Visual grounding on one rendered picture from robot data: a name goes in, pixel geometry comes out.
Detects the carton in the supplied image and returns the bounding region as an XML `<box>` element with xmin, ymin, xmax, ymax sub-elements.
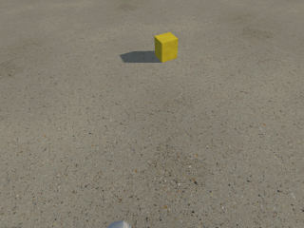
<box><xmin>154</xmin><ymin>32</ymin><xmax>179</xmax><ymax>63</ymax></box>

